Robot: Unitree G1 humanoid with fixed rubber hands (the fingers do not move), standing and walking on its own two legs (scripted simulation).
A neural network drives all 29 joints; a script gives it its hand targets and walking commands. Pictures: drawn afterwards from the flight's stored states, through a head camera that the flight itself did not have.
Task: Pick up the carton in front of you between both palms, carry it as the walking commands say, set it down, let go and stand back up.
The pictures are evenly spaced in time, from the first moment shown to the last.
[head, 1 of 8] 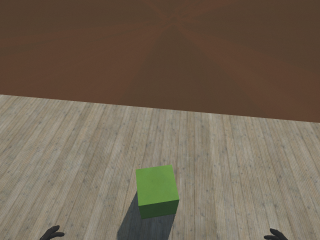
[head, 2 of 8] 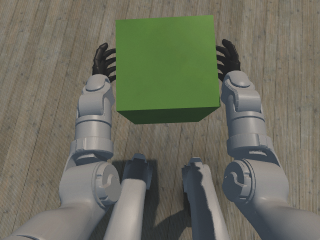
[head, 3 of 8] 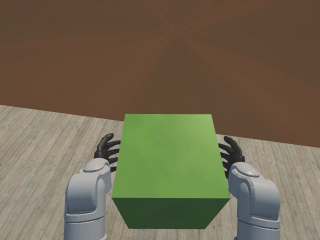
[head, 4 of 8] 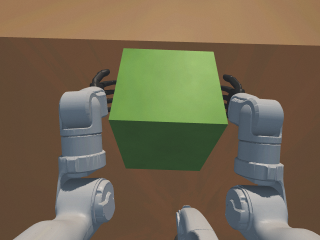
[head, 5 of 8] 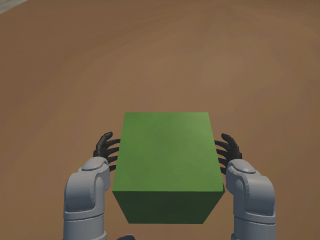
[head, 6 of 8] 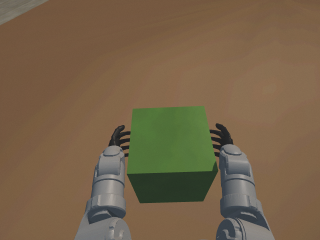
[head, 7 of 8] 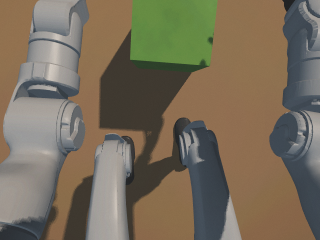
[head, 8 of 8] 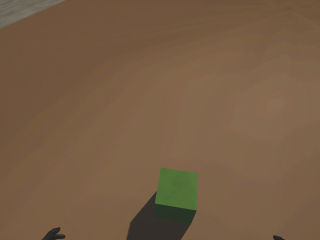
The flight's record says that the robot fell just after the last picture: no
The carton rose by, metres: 1.13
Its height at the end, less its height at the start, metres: +0.39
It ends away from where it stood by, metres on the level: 5.24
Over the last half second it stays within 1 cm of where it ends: yes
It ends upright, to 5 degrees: yes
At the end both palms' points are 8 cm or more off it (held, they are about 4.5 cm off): yes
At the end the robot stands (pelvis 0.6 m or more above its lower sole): yes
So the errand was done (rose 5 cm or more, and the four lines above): yes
